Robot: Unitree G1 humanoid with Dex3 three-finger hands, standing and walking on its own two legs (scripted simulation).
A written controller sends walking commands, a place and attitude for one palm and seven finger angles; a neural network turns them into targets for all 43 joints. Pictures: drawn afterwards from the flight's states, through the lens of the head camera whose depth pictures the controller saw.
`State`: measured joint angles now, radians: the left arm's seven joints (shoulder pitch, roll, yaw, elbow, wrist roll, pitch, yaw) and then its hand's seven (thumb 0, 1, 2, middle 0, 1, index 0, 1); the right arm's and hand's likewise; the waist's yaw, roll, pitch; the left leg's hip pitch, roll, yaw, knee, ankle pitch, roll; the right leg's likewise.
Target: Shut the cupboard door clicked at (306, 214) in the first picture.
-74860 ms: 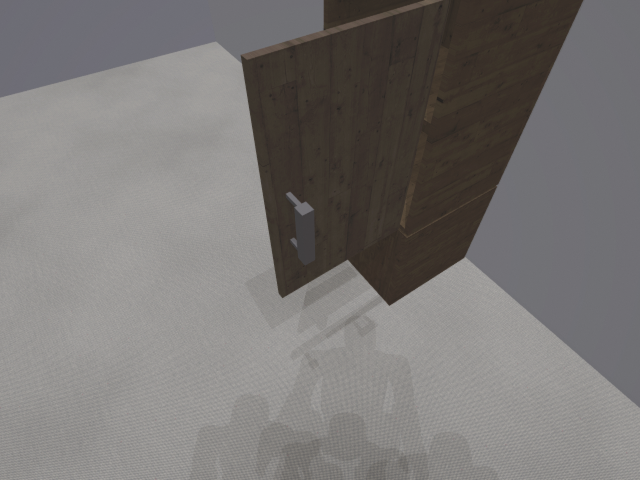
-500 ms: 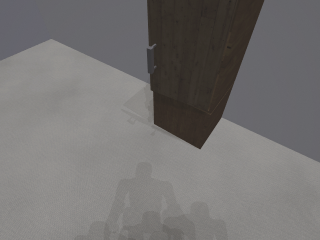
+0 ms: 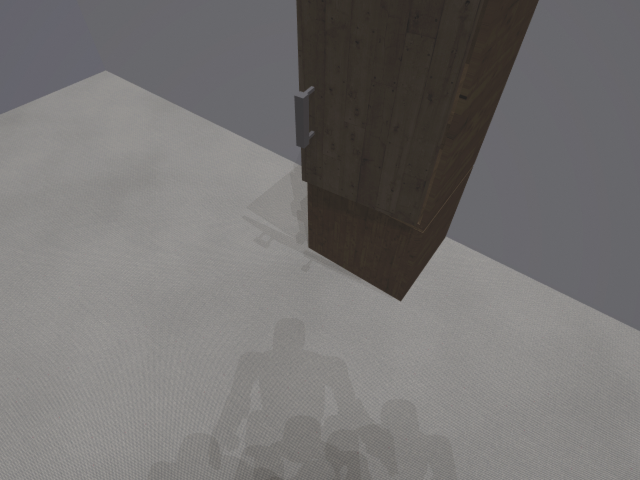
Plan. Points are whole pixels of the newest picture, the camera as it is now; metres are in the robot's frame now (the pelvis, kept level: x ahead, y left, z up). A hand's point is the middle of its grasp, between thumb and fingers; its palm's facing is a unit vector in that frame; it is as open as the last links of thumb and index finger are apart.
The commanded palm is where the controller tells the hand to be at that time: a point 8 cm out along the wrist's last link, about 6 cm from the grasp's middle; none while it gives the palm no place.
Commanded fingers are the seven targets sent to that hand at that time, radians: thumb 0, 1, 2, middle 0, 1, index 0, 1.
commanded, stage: walk to a spot facing it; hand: left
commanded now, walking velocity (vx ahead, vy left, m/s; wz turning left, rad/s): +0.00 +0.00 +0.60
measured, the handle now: (306, 117) +0.98 +0.08 -0.09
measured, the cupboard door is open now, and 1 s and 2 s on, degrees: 6 6 6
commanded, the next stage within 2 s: turn to face it in 1.58 s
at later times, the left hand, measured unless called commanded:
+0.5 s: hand out of the picture +0.04 +0.28 -0.18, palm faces +0.28 -0.93 -0.26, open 7.4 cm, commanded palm none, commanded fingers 0.00 0.90 0.90 -0.20 -0.30 -0.20 -0.30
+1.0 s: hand out of the picture -0.03 +0.19 -0.16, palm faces +0.60 -0.76 -0.26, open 7.4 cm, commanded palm none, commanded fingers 0.00 0.90 0.90 -0.20 -0.30 -0.20 -0.30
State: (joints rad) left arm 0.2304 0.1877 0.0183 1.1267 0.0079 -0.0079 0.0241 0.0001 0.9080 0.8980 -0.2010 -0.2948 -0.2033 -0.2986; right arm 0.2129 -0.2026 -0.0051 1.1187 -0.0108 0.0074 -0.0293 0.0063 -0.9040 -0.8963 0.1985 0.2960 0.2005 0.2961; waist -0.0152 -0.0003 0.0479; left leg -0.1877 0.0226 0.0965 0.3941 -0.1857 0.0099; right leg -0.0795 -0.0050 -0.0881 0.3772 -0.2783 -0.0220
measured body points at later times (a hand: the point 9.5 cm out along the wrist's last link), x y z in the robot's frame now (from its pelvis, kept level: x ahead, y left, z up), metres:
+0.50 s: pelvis +0.00 +0.05 -0.01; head +0.07 +0.07 +0.44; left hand +0.02 +0.32 -0.16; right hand +0.11 -0.18 -0.15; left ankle +0.01 +0.13 -0.74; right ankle +0.00 -0.12 -0.67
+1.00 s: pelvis +0.04 +0.01 +0.00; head +0.09 +0.02 +0.44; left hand -0.06 +0.23 -0.14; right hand +0.25 -0.17 -0.16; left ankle -0.06 +0.11 -0.67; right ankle +0.05 -0.12 -0.74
